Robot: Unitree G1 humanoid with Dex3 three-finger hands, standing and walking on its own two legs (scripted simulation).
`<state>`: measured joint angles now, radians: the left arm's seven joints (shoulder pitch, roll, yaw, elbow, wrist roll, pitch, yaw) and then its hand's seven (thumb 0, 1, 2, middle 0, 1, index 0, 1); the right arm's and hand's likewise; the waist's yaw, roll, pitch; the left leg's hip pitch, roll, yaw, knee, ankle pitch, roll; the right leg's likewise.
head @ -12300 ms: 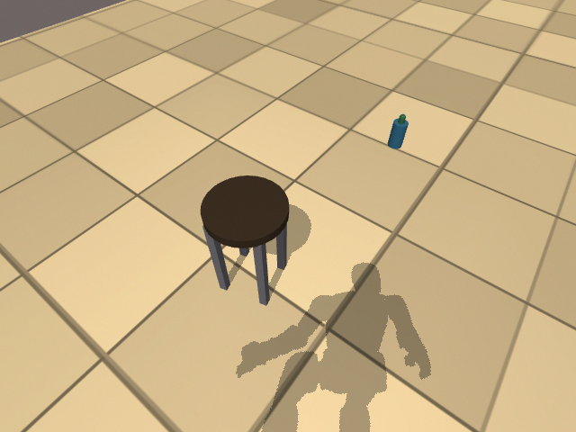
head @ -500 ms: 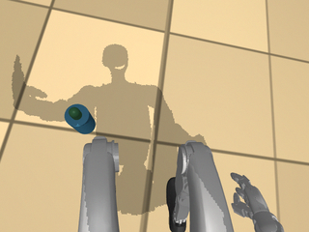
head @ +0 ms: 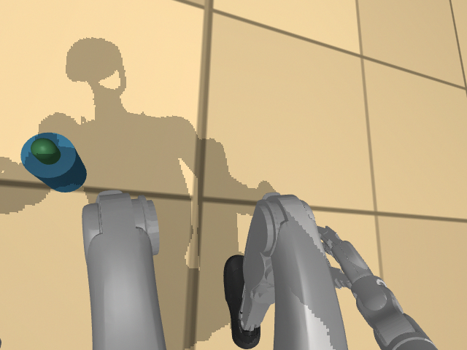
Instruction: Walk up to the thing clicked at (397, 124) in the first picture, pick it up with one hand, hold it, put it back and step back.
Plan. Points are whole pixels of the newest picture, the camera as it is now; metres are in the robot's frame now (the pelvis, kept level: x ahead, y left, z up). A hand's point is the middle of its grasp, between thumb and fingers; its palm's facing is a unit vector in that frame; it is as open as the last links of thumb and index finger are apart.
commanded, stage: close in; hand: left
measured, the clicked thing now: (55, 162) +0.40 +0.29 -0.21
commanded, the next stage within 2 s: close in 0.92 s
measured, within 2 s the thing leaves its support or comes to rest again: neither
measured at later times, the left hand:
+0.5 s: hand (21, 177) +0.35 +0.33 -0.17, palm faces +0.30 -0.95 +0.04, open 17.6 cm
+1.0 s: hand (44, 173) +0.37 +0.30 -0.18, palm faces +0.31 -0.95 +0.02, open 17.1 cm
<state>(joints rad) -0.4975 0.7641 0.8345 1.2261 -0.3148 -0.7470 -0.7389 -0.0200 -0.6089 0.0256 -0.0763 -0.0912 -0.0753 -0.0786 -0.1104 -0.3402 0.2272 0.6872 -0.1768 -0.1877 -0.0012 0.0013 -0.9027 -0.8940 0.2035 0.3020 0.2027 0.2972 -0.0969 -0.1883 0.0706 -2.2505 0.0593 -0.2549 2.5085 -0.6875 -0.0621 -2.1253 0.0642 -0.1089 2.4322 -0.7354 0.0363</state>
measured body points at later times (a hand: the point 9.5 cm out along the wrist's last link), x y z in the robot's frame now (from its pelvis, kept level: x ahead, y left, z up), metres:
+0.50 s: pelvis -0.01 +0.01 -0.03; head +0.20 +0.17 +0.33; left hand +0.33 +0.38 -0.17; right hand +0.21 -0.23 -0.08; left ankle +0.08 +0.15 -0.27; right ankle +0.10 -0.12 -0.27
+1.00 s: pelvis -0.02 +0.02 -0.03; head +0.19 +0.19 +0.33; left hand +0.35 +0.35 -0.18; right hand +0.17 -0.23 -0.07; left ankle +0.08 +0.15 -0.27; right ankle +0.10 -0.12 -0.27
